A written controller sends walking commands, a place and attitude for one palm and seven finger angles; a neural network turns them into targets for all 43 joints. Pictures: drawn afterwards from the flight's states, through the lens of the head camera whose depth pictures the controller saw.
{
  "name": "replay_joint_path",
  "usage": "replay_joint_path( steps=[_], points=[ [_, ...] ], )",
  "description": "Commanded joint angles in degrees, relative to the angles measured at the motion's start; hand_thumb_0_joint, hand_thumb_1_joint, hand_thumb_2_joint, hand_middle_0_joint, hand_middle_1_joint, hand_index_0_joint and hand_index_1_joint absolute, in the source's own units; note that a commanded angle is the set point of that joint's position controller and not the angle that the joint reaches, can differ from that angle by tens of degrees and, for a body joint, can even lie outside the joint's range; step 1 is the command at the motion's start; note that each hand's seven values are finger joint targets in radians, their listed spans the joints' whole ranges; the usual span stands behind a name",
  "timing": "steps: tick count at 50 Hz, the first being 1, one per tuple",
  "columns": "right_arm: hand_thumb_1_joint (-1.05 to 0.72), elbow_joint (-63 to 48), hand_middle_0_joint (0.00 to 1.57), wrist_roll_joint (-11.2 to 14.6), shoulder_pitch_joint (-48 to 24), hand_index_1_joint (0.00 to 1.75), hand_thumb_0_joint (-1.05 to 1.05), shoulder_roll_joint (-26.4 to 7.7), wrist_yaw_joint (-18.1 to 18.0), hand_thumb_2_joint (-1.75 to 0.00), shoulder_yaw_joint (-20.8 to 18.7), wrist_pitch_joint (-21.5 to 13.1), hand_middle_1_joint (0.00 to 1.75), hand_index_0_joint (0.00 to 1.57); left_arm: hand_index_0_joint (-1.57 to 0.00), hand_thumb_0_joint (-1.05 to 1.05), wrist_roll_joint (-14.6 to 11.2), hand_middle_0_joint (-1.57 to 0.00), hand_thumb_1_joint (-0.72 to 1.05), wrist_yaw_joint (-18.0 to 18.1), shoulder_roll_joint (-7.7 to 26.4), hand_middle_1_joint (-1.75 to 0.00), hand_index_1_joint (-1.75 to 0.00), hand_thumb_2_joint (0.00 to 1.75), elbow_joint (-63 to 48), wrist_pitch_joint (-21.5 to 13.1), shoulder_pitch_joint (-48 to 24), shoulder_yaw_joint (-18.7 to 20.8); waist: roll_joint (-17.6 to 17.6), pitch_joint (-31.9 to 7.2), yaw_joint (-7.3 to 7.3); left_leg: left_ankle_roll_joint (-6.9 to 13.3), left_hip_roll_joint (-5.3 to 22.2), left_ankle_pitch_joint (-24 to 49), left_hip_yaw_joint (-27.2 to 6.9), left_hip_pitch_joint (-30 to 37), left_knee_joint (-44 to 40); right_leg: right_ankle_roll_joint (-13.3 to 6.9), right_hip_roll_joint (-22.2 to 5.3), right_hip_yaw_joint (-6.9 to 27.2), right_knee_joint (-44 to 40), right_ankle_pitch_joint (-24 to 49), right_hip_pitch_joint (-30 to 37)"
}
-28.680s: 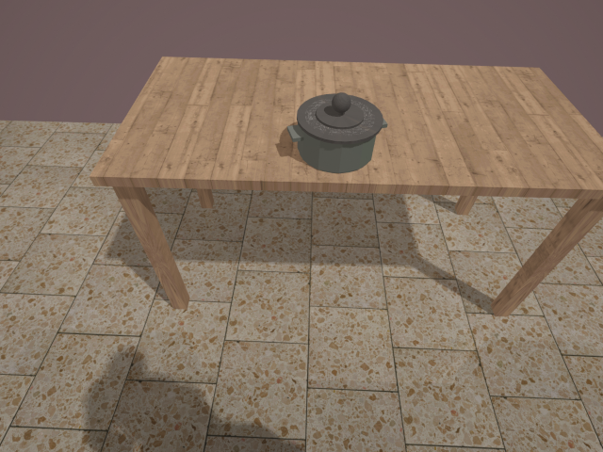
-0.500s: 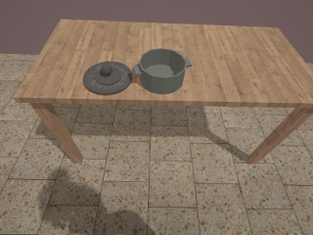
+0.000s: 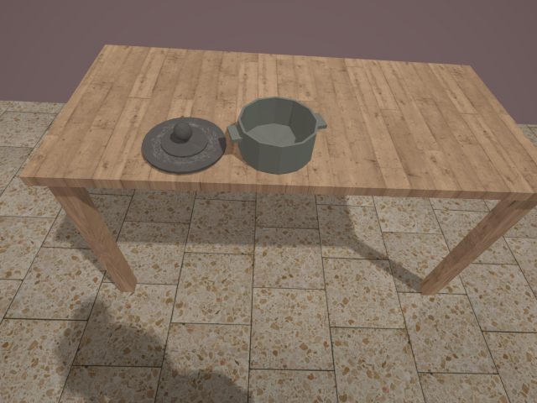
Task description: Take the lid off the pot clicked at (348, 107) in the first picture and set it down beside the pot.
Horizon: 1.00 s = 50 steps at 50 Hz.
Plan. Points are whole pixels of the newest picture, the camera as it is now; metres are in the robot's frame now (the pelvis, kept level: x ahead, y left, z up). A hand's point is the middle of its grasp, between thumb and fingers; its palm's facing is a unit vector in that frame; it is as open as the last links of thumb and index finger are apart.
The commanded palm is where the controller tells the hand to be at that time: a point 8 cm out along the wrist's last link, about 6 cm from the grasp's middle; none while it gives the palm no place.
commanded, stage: let the arm hang, fingers relaxed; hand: left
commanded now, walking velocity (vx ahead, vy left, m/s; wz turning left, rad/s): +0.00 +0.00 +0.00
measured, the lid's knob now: (182, 131) +0.69 +0.24 -0.04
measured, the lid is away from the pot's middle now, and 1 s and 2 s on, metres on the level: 0.23 0.23 0.23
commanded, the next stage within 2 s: look to check the result in 0.02 s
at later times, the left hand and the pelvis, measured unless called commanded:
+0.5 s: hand out of the picture +0.03 +0.18 -0.18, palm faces +0.03 -0.98 -0.19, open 7.3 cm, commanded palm none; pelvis +0.00 +0.01 +0.00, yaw +0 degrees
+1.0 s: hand out of the picture +0.01 +0.17 -0.18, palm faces +0.04 -0.98 -0.18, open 7.3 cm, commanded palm none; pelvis +0.00 +0.00 +0.00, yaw +0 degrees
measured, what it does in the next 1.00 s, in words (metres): stands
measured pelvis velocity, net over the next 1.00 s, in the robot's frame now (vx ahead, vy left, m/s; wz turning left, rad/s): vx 0.00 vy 0.00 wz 0.00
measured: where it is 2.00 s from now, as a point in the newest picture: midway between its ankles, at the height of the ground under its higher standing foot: outside the picture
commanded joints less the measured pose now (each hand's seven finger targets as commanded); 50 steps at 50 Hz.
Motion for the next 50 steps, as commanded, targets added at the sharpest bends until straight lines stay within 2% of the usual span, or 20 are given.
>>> replay_joint_path(
  steps=[1,3,6,8,10,11,14,16,23,26,27,34,38,41,45,48,50],
  points=[
    [-0.9,-1.4,0.2,0.2,5.0,0.3,0.0,-5.9,-0.3,-0.9,-1.4,-0.8,0.3,0.2,-0.2,0.0,0.1,-0.2,0.9,0.2,4.7,-0.3,-0.3,0.9,-2.3,-1.1,2.4,0.7,3.0,0.1,-0.11,2.0,5.8,21.2,-2.9,-0.4,-4.4,-2.5,-5.7,1.8,-2.2,18.4,-0.9],
    [-0.9,-1.1,0.2,0.1,5.4,0.3,0.0,-6.0,-0.3,-0.9,-1.3,-1.0,0.3,0.2,-0.2,0.0,0.0,-0.2,0.9,0.2,4.7,-0.3,-0.3,0.9,-2.3,-1.2,2.6,0.7,3.4,-1.3,-0.08,2.1,6.0,22.3,-3.0,0.1,-4.4,-2.4,-5.7,1.7,-2.1,18.9,0.1],
    [-0.9,-1.1,0.2,0.2,5.4,0.3,0.0,-5.9,-0.4,-0.9,-1.3,-0.9,0.3,0.2,-0.2,0.0,0.1,-0.2,0.9,0.2,4.5,-0.3,-0.3,0.9,-2.1,-1.1,2.6,0.7,2.5,-0.2,-0.08,2.1,5.8,22.1,-3.0,-0.1,-4.6,-2.4,-5.7,1.5,-2.1,18.6,-0.4],
    [-0.9,-0.8,0.2,0.2,5.8,0.3,0.0,-5.8,-0.4,-0.9,-1.3,-1.0,0.3,0.2,-0.2,0.0,0.0,-0.2,0.9,0.2,4.5,-0.3,-0.3,0.9,-2.0,-1.1,2.8,0.8,3.5,-0.9,0.03,2.1,5.9,22.5,-3.0,-0.1,-4.6,-2.3,-5.8,1.4,-2.1,18.7,0.3],
    [-0.9,-0.7,0.2,0.1,6.0,0.3,0.0,-5.8,-0.5,-0.9,-1.2,-1.0,0.3,0.2,-0.2,0.0,-0.1,-0.2,0.9,0.2,4.4,-0.3,-0.3,0.9,-1.9,-1.1,2.9,0.8,3.1,-1.3,0.01,2.1,5.9,23.0,-3.2,0.2,-4.7,-2.3,-5.7,1.4,-2.0,18.8,0.6],
    [-0.9,-0.7,0.2,0.2,6.1,0.3,0.0,-5.7,-0.5,-0.9,-1.2,-1.0,0.3,0.2,-0.2,0.0,0.0,-0.2,0.9,0.3,4.3,-0.3,-0.3,0.9,-2.0,-1.1,2.6,0.7,3.0,-0.1,-0.08,2.2,6.0,23.0,-3.3,0.1,-5.0,-2.3,-5.5,1.2,-1.8,18.1,-0.4],
    [-0.9,-0.4,0.2,0.1,6.6,0.3,0.0,-5.7,-0.6,-0.9,-1.2,-1.1,0.3,0.2,-0.2,0.0,0.0,-0.2,0.9,0.3,3.9,-0.3,-0.3,0.9,-1.8,-1.0,2.8,0.8,3.6,-0.6,-0.06,2.4,6.3,24.4,-3.4,0.7,-5.4,-2.2,-5.3,0.9,-1.6,17.9,-0.1],
    [-0.9,-0.2,0.2,0.2,6.7,0.3,0.0,-5.4,-0.6,-0.9,-1.1,-1.0,0.3,0.2,-0.2,0.0,0.0,-0.2,0.9,0.3,4.0,-0.3,-0.3,0.9,-1.8,-0.9,2.6,0.8,3.3,0.6,-0.02,2.4,6.2,23.1,-3.5,-0.4,-5.7,-2.1,-5.3,0.7,-1.7,16.9,-0.5],
    [-0.9,0.2,0.2,0.2,7.1,0.3,0.0,-4.9,-0.5,-0.9,-1.0,-1.1,0.3,0.2,-0.2,0.0,0.0,-0.2,0.9,0.3,3.7,-0.3,-0.3,0.9,-1.4,-1.0,3.3,0.8,2.2,0.0,0.11,2.3,5.8,20.5,-3.3,-0.5,-5.7,-2.1,-5.6,1.3,-2.5,16.5,0.0],
    [-0.9,0.3,0.2,0.3,7.4,0.3,0.0,-4.7,-0.5,-0.9,-1.0,-1.1,0.3,0.2,-0.2,0.0,0.1,-0.2,0.9,0.4,3.6,-0.3,-0.3,0.9,-1.5,-1.0,3.1,0.8,1.9,0.9,-0.06,2.2,5.8,20.6,-3.2,-0.9,-5.8,-2.1,-5.5,1.1,-2.3,16.5,-0.4],
    [-0.9,0.4,0.2,0.2,7.2,0.3,0.0,-4.7,-0.5,-0.9,-1.0,-1.1,0.3,0.2,-0.2,0.0,0.0,-0.2,0.9,0.4,3.4,-0.3,-0.3,0.9,-1.3,-1.0,3.4,0.8,2.9,0.6,0.08,2.3,5.8,20.1,-3.2,-0.8,-5.9,-2.1,-5.6,1.3,-2.5,16.2,-0.4],
    [-0.9,0.5,0.2,0.2,7.3,0.3,0.0,-4.6,-0.6,-0.9,-1.0,-1.2,0.3,0.2,-0.2,0.0,0.0,-0.2,0.9,0.3,3.3,-0.3,-0.3,0.9,-1.0,-1.2,3.6,0.8,2.9,0.0,-0.04,2.3,5.7,21.8,-3.2,-0.2,-5.6,-2.1,-5.6,1.4,-2.3,17.6,-0.1],
    [-0.9,0.6,0.2,0.2,7.0,0.3,0.0,-4.6,-0.5,-0.9,-1.0,-1.1,0.3,0.2,-0.2,0.0,0.0,-0.2,0.9,0.3,3.4,-0.3,-0.3,0.9,-0.8,-1.1,4.0,0.8,3.2,0.4,0.01,2.2,5.6,20.1,-3.0,-0.3,-5.7,-2.1,-5.7,1.7,-2.8,16.7,-0.6],
    [-0.9,0.5,0.2,0.3,6.9,0.3,0.0,-4.3,-0.5,-0.9,-1.0,-1.0,0.3,0.2,-0.2,0.0,0.1,-0.2,0.9,0.4,3.4,-0.3,-0.3,0.9,-0.6,-1.3,4.2,0.8,1.4,0.9,-0.04,2.0,5.3,19.1,-2.8,-0.6,-5.3,-2.3,-5.8,2.0,-3.1,17.1,-0.8],
    [-0.9,0.6,0.2,0.2,7.0,0.3,0.0,-4.5,-0.5,-0.9,-1.0,-1.2,0.3,0.2,-0.2,0.0,0.0,-0.2,0.9,0.3,3.3,-0.3,-0.3,0.9,-0.5,-1.3,4.2,0.8,3.2,-0.3,-0.12,2.1,5.6,20.9,-2.9,0.3,-5.5,-2.2,-5.7,1.7,-2.7,17.5,-0.5],
    [-0.9,0.7,0.2,0.2,6.8,0.3,0.0,-4.5,-0.5,-0.9,-0.9,-1.1,0.3,0.2,-0.2,0.0,0.0,-0.2,0.9,0.3,3.1,-0.3,-0.3,0.9,-0.4,-1.1,4.1,0.8,3.1,1.3,0.08,2.2,5.7,19.2,-3.1,-0.9,-6.0,-2.1,-5.5,1.7,-2.9,16.1,-1.1],
    [-0.9,0.6,0.2,0.2,6.8,0.3,0.0,-4.5,-0.5,-0.9,-0.9,-1.1,0.3,0.2,-0.2,0.0,0.0,-0.2,0.9,0.3,3.0,-0.3,-0.3,0.9,-0.2,-1.3,4.5,0.8,2.2,0.5,0.03,2.0,5.5,19.4,-2.9,-0.4,-5.6,-2.2,-5.7,2.0,-3.1,16.9,-0.6]
  ],
)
